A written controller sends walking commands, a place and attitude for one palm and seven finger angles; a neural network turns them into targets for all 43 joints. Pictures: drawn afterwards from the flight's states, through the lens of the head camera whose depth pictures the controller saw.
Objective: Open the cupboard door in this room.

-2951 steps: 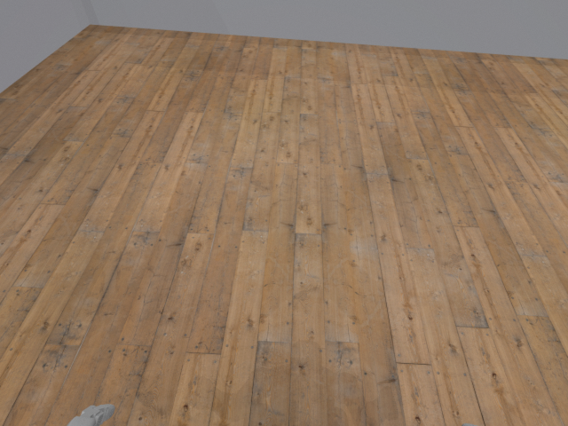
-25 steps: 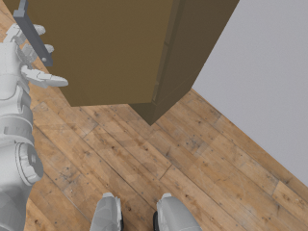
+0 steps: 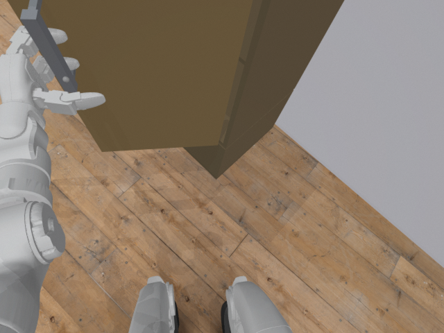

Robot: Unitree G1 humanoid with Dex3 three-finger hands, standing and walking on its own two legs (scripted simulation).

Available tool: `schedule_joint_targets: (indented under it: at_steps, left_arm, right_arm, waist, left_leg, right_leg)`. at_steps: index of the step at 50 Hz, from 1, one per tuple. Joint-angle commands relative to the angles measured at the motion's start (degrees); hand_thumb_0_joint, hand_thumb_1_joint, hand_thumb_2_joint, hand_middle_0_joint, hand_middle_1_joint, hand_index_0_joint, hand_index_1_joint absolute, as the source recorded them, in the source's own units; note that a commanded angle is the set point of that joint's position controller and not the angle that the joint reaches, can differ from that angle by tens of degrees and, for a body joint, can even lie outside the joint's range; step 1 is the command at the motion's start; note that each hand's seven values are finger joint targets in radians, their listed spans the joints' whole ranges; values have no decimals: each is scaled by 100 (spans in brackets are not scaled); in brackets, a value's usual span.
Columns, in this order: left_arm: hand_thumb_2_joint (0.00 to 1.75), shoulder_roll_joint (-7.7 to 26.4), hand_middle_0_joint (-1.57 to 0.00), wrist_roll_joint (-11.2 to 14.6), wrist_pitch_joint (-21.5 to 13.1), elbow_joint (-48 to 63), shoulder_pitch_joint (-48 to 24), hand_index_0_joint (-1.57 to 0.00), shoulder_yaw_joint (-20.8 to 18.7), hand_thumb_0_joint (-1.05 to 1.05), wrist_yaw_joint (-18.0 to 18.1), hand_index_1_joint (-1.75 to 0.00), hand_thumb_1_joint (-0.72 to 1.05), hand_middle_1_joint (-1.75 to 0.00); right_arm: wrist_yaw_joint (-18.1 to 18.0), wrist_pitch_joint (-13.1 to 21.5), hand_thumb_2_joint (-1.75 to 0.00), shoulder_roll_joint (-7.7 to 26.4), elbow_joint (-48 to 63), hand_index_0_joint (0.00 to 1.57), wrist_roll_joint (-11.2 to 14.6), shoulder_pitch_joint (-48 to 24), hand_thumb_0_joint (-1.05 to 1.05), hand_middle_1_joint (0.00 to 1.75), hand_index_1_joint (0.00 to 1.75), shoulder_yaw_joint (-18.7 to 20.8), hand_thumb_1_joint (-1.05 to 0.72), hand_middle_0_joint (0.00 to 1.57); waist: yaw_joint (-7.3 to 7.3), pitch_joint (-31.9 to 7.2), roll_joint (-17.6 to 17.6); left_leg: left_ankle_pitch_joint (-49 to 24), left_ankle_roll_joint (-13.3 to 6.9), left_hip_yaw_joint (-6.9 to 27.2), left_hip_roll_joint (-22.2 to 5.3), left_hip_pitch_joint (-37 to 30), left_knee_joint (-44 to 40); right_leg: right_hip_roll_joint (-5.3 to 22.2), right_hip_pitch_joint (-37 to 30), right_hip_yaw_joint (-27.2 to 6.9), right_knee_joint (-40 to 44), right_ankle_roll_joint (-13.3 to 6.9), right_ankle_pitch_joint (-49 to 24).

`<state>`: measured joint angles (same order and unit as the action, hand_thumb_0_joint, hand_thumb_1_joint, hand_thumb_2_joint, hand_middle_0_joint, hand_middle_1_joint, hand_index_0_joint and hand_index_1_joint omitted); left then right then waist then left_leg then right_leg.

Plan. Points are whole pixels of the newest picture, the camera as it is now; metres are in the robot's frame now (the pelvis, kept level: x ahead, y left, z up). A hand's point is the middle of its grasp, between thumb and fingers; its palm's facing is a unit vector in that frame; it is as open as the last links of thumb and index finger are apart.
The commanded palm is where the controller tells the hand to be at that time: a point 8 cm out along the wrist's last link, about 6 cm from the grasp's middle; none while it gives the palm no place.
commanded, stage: close the thumb around the handle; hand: left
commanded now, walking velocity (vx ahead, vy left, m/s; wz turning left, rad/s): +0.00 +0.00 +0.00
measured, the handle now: (55, 48) +0.58 +0.23 +0.08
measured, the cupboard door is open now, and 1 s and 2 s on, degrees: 52 63 99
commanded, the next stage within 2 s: pull the door open along its arc in 0.46 s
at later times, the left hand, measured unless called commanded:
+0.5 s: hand (73, 78) +0.53 +0.20 +0.06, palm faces +0.06 -1.00 -0.01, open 5.4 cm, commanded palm +0.52 +0.24 +0.07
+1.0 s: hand (79, 112) +0.47 +0.19 +0.06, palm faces +0.04 -1.00 -0.01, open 5.6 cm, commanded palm +0.41 +0.23 +0.07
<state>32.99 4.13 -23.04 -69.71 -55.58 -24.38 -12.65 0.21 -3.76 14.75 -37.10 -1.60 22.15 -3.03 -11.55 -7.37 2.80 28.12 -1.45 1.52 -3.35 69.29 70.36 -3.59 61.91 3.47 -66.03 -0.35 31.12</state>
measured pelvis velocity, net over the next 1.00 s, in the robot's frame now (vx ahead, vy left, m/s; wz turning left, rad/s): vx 0.02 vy -0.01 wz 0.00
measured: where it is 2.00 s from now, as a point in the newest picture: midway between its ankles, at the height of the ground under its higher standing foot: outside the picture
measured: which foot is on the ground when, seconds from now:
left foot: down 0.00-1.00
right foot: down 0.00-1.00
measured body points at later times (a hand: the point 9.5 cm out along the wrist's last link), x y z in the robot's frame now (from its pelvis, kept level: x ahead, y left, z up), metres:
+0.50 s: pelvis +0.00 +0.00 +0.00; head +0.16 +0.03 +0.42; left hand +0.52 +0.26 +0.07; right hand +0.00 -0.26 -0.11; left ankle +0.03 +0.10 -0.63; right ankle +0.00 -0.12 -0.63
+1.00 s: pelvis +0.02 -0.01 +0.02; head +0.14 +0.01 +0.45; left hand +0.46 +0.24 +0.06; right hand +0.05 -0.27 -0.09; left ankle +0.03 +0.10 -0.63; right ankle +0.00 -0.12 -0.63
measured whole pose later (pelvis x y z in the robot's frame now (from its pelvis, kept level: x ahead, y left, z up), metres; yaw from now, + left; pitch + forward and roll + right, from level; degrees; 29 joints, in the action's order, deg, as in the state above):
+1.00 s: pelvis +0.02 -0.01 +0.02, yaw +0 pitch +24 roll -3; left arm 21.6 10.2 -22.8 -48.5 -32.3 -19.4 -11.9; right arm 1.8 -5.5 14.2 -34.1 0.3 21.9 -0.8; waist -7.7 -9.8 2.2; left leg 28.3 -1.0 -0.5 -3.2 59.9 64.4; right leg -3.4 53.9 1.3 -61.5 -0.7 31.3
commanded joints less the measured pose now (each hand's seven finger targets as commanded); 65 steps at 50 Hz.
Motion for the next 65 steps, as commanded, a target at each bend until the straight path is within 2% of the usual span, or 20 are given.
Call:
schedule_joint_targets:
  at_steps: [1,9,13,15,18,23,27,28,29,30,40,47,50,51,52,53,56,59,63,65]
  left_arm:
    - [61,1129,-35,87,-431,1238,-2592,-35,77,0,6,-128,23,-128]
    - [80,1387,-38,57,-399,1130,-2442,-38,-157,0,83,-133,68,-133]
    - [90,1357,-40,35,-501,1376,-2441,-40,-149,0,117,-135,90,-135]
    - [90,1465,-40,39,-556,1425,-2540,-40,-213,0,116,-135,90,-135]
    - [90,1088,-40,45,-443,1150,-2477,-40,100,0,67,-135,90,-135]
    - [90,1448,-40,62,-348,1075,-2546,-40,-172,0,106,-135,90,-135]
    - [90,1226,-40,35,-399,1166,-2579,-40,-8,0,146,-135,90,-135]
    - [90,1423,-40,38,-411,1203,-2489,-40,-183,0,147,-135,90,-135]
    - [90,1344,-40,38,-445,1242,-2586,-40,-110,0,140,-135,90,-135]
    - [90,1360,-40,66,-461,1322,-2519,-40,-151,0,130,-135,90,-135]
    - [90,913,-40,364,-415,1996,-728,-40,-98,0,-64,-135,90,-135]
    - [90,-49,-40,684,-343,3132,1247,-40,342,0,-9,-135,90,-135]
    - [90,-460,-40,798,-400,3970,2327,-40,564,0,78,-135,90,-135]
    - [90,-769,-40,1189,-346,4351,2575,-40,-170,0,946,-135,90,-135]
    - [90,-1316,-40,1051,-281,4418,3012,-40,356,0,1380,-135,90,-135]
    - [90,-1533,-40,1013,-246,4594,3385,-40,473,0,1644,-135,90,-135]
    - [90,-1493,-40,530,-358,5240,3808,-40,599,0,2268,-135,90,-135]
    - [90,-1880,-40,16,-433,5703,4045,-40,953,0,3048,-135,90,-135]
    - [90,-2644,-40,-320,-359,5749,4179,-40,1446,0,3869,-135,90,-135]
    - [90,-2760,-40,-456,-321,5749,4056,-40,1554,0,4182,-135,90,-135]
  right_arm:
    - [-57,63,-90,1162,107,20,-21,1091,0,30,30,445,-90,20]
    - [-52,35,-90,1178,149,20,-39,1116,0,30,30,425,-90,20]
    - [-31,36,-90,1154,177,20,-40,1081,0,30,30,447,-90,20]
    - [-41,28,-90,1166,148,20,-42,1087,0,30,30,448,-90,20]
    - [-31,15,-90,1148,137,20,-23,1064,0,30,30,443,-90,20]
    - [-73,-4,-90,1171,160,20,-20,1092,0,30,30,419,-90,20]
    - [-48,14,-90,1135,173,20,-37,1081,0,30,30,428,-90,20]
    - [-50,9,-90,1150,182,20,-37,1093,0,30,30,432,-90,20]
    - [-55,19,-90,1148,177,20,-46,1108,0,30,30,433,-90,20]
    - [-46,18,-90,1138,181,20,-39,1088,0,30,30,441,-90,20]
    - [21,-35,-90,1047,465,20,89,871,0,30,30,510,-90,20]
    - [113,-9,-90,929,771,20,206,508,0,30,30,615,-90,20]
    - [181,56,-90,869,915,20,243,348,0,30,30,654,-90,20]
    - [168,117,-90,670,978,20,181,195,0,30,30,633,-90,20]
    - [215,159,-90,643,987,20,151,109,0,30,30,614,-90,20]
    - [266,170,-90,629,1012,20,153,55,0,30,30,617,-90,20]
    - [316,162,-90,607,1073,20,34,-69,0,30,30,645,-90,20]
    - [351,142,-90,505,1134,20,-95,-242,0,30,30,645,-90,20]
    - [342,109,-90,362,1151,20,-178,-608,0,30,30,626,-90,20]
    - [291,119,-90,322,1122,20,-224,-759,0,30,30,624,-90,20]
  waist:
    - [-113,-2951,1042]
    - [-71,-2920,834]
    - [11,-3124,1009]
    - [-23,-3176,987]
    - [-142,-2827,903]
    - [-97,-2851,796]
    - [-122,-2955,920]
    - [-41,-3053,871]
    - [-111,-3119,851]
    - [-33,-3236,968]
    - [407,-3311,613]
    - [672,-2913,124]
    - [863,-2907,407]
    - [1346,-2864,364]
    - [1158,-2556,325]
    - [1151,-2367,123]
    - [1185,-2344,-122]
    - [1209,-2291,-158]
    - [1184,-2087,-315]
    - [1149,-2042,-533]
  left_leg:
    - [-2412,15,498,15,-3523,-656]
    - [-2372,-16,433,35,-3289,-646]
    - [-2545,19,431,40,-3478,-642]
    - [-2574,12,433,30,-3473,-619]
    - [-2347,-2,421,40,-3314,-645]
    - [-2323,-27,397,59,-3114,-624]
    - [-2415,-27,378,64,-3227,-582]
    - [-2455,-26,361,63,-3196,-571]
    - [-2537,-36,378,62,-3236,-542]
    - [-2568,-23,355,68,-3286,-547]
    - [-2741,-29,119,154,-3216,-801]
    - [-2698,-38,-57,253,-3077,-1109]
    - [-3200,6,-94,240,-3542,-1216]
    - [-3339,90,-149,221,-3460,-1310]
    - [-3336,130,-145,209,-3443,-1356]
    - [-3310,141,-133,193,-3411,-1375]
    - [-3195,113,-175,239,-3231,-1370]
    - [-3132,124,-147,242,-3225,-1298]
    - [-2520,156,-139,288,-3068,-1306]
    - [-2297,131,-132,309,-2972,-1278]
  right_leg:
    - [-82,-136,-44,806,-107,-1751]
    - [-85,-330,-73,800,-99,-1826]
    - [-87,-402,-76,785,-108,-1940]
    - [-82,-424,-92,772,-99,-1992]
    - [-86,-288,-72,833,-82,-1846]
    - [-68,-462,-100,817,-77,-1911]
    - [-69,-415,-118,806,-70,-1982]
    - [-68,-549,-128,792,-75,-2054]
    - [-70,-508,-140,757,-79,-2108]
    - [-70,-576,-144,767,-75,-2160]
    - [-78,-1507,-176,876,-56,-2796]
    - [-50,-2158,-168,1062,-29,-3252]
    - [-27,-2190,-121,1075,-55,-3548]
    - [-21,-2272,-35,1085,-37,-3440]
    - [-28,-2177,11,1098,-19,-3373]
    - [-31,-2135,48,1119,-18,-3292]
    - [17,-2406,-36,1016,-15,-3545]
    - [61,-2412,-75,911,-56,-3466]
    - [129,-2387,-71,984,-76,-3032]
    - [150,-2420,-128,1057,-52,-2965]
